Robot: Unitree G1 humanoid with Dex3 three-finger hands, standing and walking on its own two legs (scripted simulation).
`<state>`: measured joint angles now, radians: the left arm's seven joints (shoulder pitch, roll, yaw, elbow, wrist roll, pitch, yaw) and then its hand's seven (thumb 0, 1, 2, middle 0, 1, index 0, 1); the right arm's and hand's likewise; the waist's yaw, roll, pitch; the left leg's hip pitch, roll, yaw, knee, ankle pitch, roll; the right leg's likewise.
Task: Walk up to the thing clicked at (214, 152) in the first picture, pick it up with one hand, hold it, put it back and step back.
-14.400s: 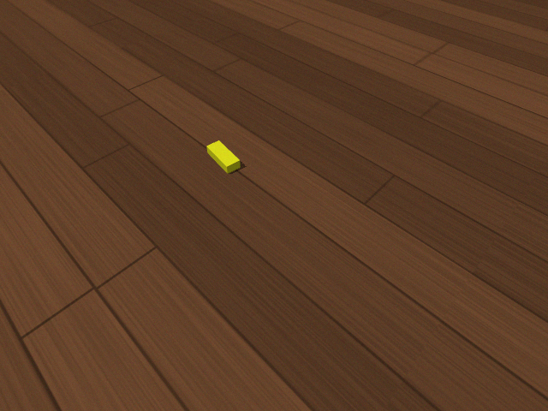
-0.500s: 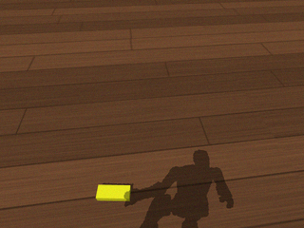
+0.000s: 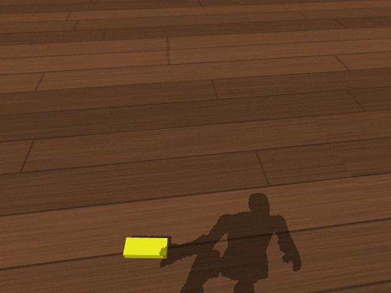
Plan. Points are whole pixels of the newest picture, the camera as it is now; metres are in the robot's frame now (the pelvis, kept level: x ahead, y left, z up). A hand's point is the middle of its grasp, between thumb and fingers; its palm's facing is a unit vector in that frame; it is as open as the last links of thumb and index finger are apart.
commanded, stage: stand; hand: left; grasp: from above
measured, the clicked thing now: (146, 247) +0.44 +0.25 -0.76
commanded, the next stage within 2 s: rise first in 1.58 s
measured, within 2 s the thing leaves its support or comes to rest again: neither
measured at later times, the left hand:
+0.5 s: hand out of the picture +0.08 +0.26 -0.16, palm faces -0.03 -0.94 -0.35, open 7.4 cm
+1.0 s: hand out of the picture +0.07 +0.26 -0.16, palm faces -0.03 -0.94 -0.35, open 7.4 cm
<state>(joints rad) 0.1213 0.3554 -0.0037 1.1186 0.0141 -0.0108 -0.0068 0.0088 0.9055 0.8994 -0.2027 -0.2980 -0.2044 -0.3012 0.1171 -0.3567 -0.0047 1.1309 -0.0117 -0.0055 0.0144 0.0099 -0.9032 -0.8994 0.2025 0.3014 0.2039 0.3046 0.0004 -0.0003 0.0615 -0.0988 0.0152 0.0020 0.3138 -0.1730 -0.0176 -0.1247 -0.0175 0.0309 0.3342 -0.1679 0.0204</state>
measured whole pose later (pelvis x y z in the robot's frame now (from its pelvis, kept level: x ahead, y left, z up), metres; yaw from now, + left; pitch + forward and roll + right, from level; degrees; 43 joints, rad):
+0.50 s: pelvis +0.00 +0.00 +0.00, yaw +0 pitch -2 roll +0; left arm 0.12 0.36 0.00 1.11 0.01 -0.01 -0.01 0.01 0.91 0.90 -0.20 -0.30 -0.20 -0.30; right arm 0.11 -0.36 0.00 1.12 -0.01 -0.01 0.01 0.01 -0.90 -0.90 0.20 0.30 0.20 0.30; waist 0.00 0.00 0.06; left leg -0.09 0.02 0.00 0.32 -0.18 -0.02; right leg -0.12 -0.02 0.03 0.33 -0.17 0.02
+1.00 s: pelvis +0.01 +0.00 +0.00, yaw +0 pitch -2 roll +0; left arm 0.13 0.36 0.00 1.12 0.02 -0.01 0.00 0.01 0.90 0.90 -0.20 -0.30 -0.20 -0.30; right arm 0.12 -0.36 0.00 1.12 -0.01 0.00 0.01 0.01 -0.90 -0.90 0.20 0.30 0.20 0.30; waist 0.00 0.00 0.06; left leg -0.09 0.02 0.00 0.31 -0.18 -0.02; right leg -0.12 -0.02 0.03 0.33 -0.17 0.02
